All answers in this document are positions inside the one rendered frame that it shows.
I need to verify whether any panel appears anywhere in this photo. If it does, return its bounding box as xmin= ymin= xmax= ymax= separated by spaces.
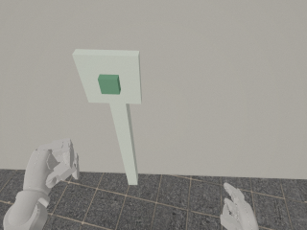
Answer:
xmin=72 ymin=49 xmax=142 ymax=185

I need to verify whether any left robot forearm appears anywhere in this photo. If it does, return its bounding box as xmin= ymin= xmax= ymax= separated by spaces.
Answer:
xmin=3 ymin=189 xmax=50 ymax=230

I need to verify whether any robot left hand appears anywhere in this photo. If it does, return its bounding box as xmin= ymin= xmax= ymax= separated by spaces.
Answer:
xmin=23 ymin=138 xmax=80 ymax=195

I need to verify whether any button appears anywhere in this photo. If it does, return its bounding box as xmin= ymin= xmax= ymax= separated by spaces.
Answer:
xmin=98 ymin=74 xmax=121 ymax=95

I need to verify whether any robot right hand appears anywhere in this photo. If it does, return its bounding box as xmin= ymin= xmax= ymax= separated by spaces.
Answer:
xmin=220 ymin=182 xmax=259 ymax=230

